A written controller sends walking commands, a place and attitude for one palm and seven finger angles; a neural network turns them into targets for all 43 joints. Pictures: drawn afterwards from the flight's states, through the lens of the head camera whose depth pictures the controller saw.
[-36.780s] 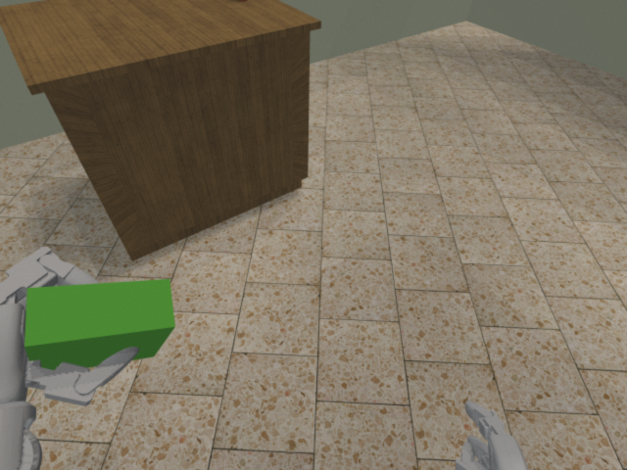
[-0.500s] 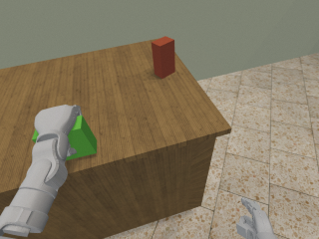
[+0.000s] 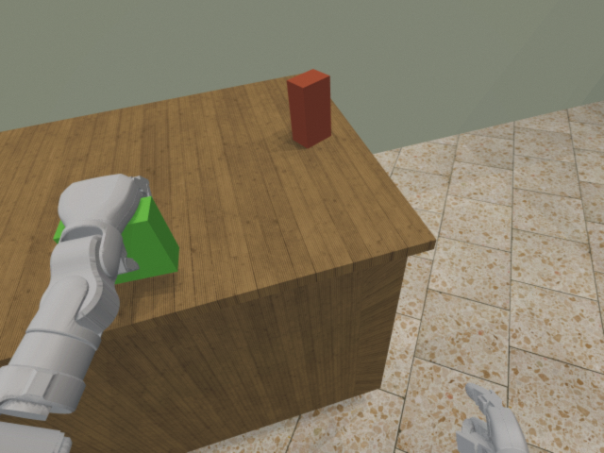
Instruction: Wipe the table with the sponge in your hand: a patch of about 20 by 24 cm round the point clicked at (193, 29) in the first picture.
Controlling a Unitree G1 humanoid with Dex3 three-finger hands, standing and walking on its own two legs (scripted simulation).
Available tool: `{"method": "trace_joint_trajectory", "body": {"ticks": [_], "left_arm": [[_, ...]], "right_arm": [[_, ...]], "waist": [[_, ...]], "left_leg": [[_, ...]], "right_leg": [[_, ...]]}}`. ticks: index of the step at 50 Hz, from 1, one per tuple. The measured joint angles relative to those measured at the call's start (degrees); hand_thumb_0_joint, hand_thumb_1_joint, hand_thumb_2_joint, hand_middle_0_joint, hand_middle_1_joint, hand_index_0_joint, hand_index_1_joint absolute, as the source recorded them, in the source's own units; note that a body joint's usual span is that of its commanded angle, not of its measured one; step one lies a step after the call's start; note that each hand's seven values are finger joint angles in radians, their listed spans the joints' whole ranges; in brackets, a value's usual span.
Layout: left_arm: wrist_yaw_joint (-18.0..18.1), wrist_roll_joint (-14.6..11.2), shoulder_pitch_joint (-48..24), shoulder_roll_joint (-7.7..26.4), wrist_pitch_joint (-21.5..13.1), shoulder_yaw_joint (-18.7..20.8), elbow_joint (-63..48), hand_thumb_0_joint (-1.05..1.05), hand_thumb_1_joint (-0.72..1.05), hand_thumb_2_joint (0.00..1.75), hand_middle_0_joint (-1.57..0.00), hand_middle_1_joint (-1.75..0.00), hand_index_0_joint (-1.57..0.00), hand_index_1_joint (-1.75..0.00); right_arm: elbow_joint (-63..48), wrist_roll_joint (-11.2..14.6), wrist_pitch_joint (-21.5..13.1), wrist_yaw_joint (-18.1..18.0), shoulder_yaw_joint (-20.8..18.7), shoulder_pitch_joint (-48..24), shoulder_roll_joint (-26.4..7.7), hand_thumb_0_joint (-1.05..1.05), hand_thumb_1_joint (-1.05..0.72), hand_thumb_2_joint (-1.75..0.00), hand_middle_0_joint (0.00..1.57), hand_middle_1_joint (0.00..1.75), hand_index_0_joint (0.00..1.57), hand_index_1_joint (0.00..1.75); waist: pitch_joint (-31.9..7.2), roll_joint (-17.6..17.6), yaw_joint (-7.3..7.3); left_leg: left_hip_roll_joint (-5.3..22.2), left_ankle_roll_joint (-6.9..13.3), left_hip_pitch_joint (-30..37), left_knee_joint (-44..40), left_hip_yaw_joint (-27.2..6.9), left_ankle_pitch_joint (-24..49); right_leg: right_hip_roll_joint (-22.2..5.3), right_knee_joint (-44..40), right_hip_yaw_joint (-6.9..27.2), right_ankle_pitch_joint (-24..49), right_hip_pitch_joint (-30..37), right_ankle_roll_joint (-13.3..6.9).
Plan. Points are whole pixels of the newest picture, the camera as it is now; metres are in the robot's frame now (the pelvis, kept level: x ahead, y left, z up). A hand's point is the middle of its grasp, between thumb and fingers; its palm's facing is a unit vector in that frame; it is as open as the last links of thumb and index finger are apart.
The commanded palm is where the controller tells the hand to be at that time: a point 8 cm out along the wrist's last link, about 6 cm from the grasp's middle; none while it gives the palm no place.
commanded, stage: lift the sponge slowly off the table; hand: left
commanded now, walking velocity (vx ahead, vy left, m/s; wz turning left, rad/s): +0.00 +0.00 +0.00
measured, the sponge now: (128, 251) +0.33 +0.30 +0.10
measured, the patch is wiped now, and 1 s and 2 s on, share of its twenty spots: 1.00 1.00 1.00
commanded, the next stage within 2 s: bring the sponge back beside the body in 0.82 s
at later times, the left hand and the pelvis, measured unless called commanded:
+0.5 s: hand (116, 209) +0.34 +0.29 +0.18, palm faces +0.04 +0.01 -1.00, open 9.3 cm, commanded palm +0.31 +0.29 +0.25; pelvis +0.00 +0.00 +0.00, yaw +0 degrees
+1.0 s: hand (118, 195) +0.35 +0.29 +0.19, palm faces +0.05 +0.00 -1.00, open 9.3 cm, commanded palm +0.30 +0.29 +0.26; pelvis +0.00 +0.00 +0.00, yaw -1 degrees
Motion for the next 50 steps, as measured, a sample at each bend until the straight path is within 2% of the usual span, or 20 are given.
{"method": "trace_joint_trajectory", "body": {"ticks": [6, 20, 28, 40, 50], "left_arm": [[0.25, 0.14, -2.42, -0.53, 2.29, -0.92, 1.21, 0.00, -0.48, 1.10, -0.81, -1.39, -0.82, -1.43], [-3.86, 0.18, -3.29, 0.32, 5.57, -0.87, -1.42, 0.00, -0.48, 1.10, -0.81, -1.40, -0.82, -1.43], [-5.68, 0.19, -5.19, 1.88, 4.96, -1.01, -0.59, 0.00, -0.48, 1.09, -0.81, -1.39, -0.82, -1.43], [-6.98, 0.07, -8.76, 3.11, 4.18, -0.53, 1.37, 0.00, -0.48, 1.09, -0.81, -1.39, -0.82, -1.43], [-7.05, -0.85, -5.15, 2.44, 4.19, 0.54, -3.15, 0.00, -0.48, 1.09, -0.81, -1.40, -0.82, -1.43]], "right_arm": [[0.34, 0.24, 0.45, 0.45, 0.54, -0.99, 0.53, 0.01, -0.90, -0.90, 0.20, 0.30, 0.20, 0.29], [-1.31, 0.18, 1.55, 1.28, 1.39, -2.70, 0.77, 0.01, -0.90, -0.90, 0.20, 0.30, 0.20, 0.29], [-1.31, 0.20, 1.22, 0.65, 1.33, -2.81, 0.26, 0.01, -0.90, -0.90, 0.20, 0.30, 0.20, 0.29], [-1.30, 0.28, 1.30, 0.79, 1.28, -1.80, 0.26, 0.01, -0.90, -0.90, 0.20, 0.30, 0.20, 0.29], [-1.80, 0.24, 1.79, 1.41, 0.87, -0.89, 0.04, 0.01, -0.90, -0.90, 0.20, 0.30, 0.20, 0.29]], "waist": [[-0.31, 0.31, -0.15], [-0.97, 0.96, 0.08], [-0.57, 0.50, 0.40], [-0.59, 0.57, -0.22], [-0.57, 1.09, -0.23]], "left_leg": [[-0.05, -0.02, 0.32, -0.75, 0.20, 0.41], [0.14, -0.16, 1.24, -1.20, 0.57, 0.30], [0.21, -0.34, 1.00, -0.81, -0.03, 0.22], [0.17, -0.29, 0.42, -0.59, 0.02, 0.13], [0.03, 0.05, 0.39, -0.26, 0.70, -0.24]], "right_leg": [[-0.05, -0.29, 0.22, 0.23, 0.04, 0.03], [0.14, -0.27, 0.61, 0.02, 0.61, -0.10], [0.22, -0.21, 0.01, -0.10, 0.70, -0.29], [0.18, -0.14, 0.07, -0.08, 0.17, -0.21], [0.04, 0.39, 0.74, -0.33, -0.14, 0.10]]}}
